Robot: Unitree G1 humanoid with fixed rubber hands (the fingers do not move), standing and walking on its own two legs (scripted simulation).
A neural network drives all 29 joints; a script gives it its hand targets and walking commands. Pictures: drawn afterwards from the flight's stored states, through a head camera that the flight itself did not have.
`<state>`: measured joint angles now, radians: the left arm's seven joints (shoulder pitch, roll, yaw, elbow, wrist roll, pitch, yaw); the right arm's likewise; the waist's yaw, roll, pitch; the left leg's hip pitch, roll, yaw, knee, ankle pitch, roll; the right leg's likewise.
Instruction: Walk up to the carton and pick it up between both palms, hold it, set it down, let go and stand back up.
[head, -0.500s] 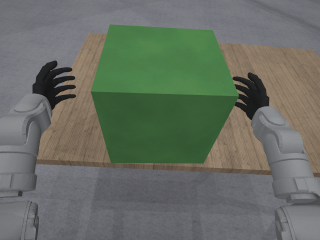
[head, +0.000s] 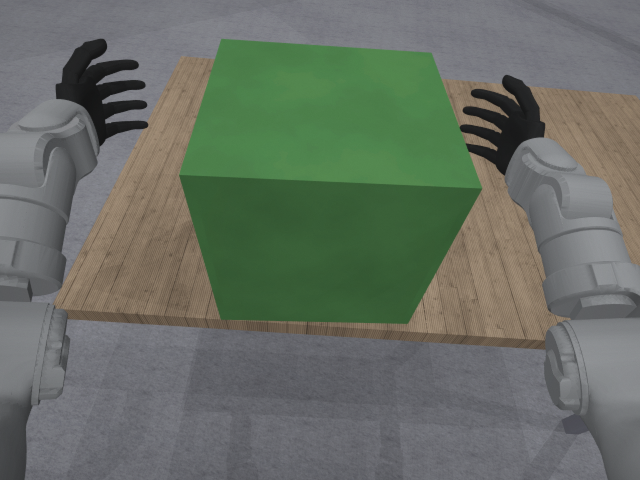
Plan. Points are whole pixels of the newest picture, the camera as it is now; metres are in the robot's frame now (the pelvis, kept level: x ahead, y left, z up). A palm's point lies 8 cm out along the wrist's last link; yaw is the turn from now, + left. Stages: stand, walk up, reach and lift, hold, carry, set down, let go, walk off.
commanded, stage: reach and lift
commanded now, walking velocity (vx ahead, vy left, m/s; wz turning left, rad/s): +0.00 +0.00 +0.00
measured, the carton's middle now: (321, 192) +0.51 -0.01 +0.06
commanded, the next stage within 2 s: none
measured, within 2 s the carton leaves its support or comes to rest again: neither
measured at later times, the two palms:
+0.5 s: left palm (114, 170) +0.46 +0.25 +0.14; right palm (483, 186) +0.46 -0.21 +0.13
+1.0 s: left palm (136, 202) +0.46 +0.24 +0.08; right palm (463, 211) +0.46 -0.20 +0.08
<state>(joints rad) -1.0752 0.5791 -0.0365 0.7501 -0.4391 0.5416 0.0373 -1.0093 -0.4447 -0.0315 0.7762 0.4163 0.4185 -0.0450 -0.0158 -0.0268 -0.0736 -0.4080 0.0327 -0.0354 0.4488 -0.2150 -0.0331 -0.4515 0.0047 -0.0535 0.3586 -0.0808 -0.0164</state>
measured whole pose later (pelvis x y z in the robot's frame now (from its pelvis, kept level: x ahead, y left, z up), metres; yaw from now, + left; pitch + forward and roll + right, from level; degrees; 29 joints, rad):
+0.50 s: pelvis +0.00 +0.00 +0.00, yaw +1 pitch +12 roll -1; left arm -1.02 0.49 -0.08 0.99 -0.40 0.24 0.00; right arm -0.95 -0.36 -0.02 0.92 0.35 0.23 -0.07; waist -0.01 -0.02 -0.08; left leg -0.46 0.03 -0.05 0.45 -0.21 -0.04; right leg -0.50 0.00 -0.07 0.37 -0.09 -0.02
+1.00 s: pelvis +0.00 +0.00 -0.02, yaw +0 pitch +20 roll -1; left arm -1.00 0.40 -0.12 1.19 -0.42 -0.04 0.03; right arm -0.93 -0.35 0.06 1.08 0.40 -0.02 -0.05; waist 0.01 -0.01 -0.19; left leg -0.68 0.03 -0.04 0.61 -0.28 -0.03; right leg -0.72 0.00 -0.05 0.52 -0.14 -0.01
